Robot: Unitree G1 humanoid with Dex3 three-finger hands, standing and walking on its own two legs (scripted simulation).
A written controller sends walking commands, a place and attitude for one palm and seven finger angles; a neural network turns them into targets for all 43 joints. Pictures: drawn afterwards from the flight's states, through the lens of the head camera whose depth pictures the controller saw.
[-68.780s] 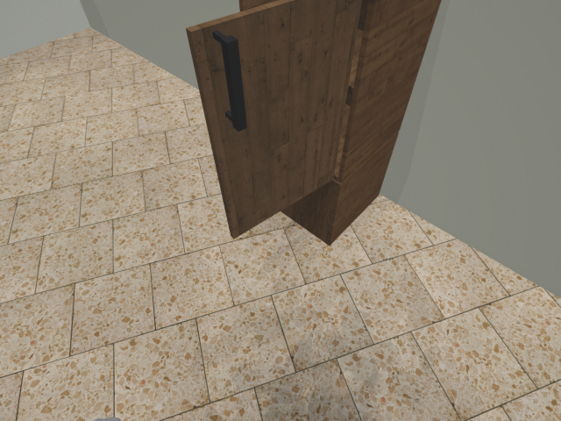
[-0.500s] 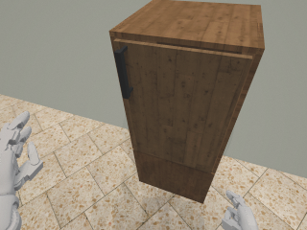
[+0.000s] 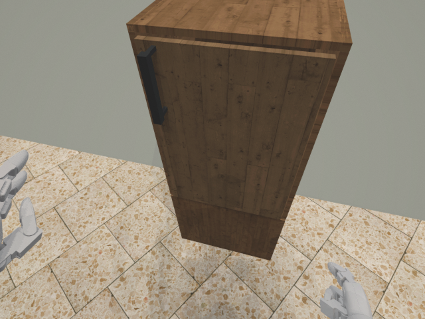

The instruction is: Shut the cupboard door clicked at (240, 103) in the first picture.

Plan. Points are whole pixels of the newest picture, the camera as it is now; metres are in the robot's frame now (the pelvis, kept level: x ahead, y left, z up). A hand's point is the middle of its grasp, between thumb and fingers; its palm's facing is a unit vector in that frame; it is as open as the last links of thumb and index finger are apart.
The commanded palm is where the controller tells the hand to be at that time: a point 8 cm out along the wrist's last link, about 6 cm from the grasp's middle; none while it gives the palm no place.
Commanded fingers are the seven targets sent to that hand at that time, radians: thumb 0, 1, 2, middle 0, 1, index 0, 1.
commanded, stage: step back with the hand held close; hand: left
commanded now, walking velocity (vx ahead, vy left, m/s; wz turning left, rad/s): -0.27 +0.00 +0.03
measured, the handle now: (155, 87) +0.56 +0.17 +0.15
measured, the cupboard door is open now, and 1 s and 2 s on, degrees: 0 0 0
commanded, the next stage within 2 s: stop stepping back and stand still in 0.62 s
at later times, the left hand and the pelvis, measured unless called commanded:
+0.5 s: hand out of the picture +0.03 +0.29 +0.18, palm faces +0.55 -0.69 -0.47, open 7.4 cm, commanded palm -0.03 +0.32 +0.18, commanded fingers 0.00 0.90 0.90 -0.20 -0.30 -0.20 -0.30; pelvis -0.12 +0.00 -0.02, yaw +10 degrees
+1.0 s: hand out of the picture -0.05 +0.26 +0.19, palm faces +0.43 -0.81 -0.40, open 7.4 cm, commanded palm -0.10 +0.31 +0.18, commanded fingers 0.00 0.90 0.90 -0.20 -0.30 -0.20 -0.30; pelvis -0.24 +0.01 -0.01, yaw +0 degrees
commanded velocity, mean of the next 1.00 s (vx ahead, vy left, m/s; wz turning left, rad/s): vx -0.15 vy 0.00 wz -0.05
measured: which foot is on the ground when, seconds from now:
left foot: down 0.00-0.50, up 0.52-0.62, down 0.64-0.90, up 0.92-1.00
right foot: down 0.00-0.64, up 0.66-0.88, down 0.90-1.00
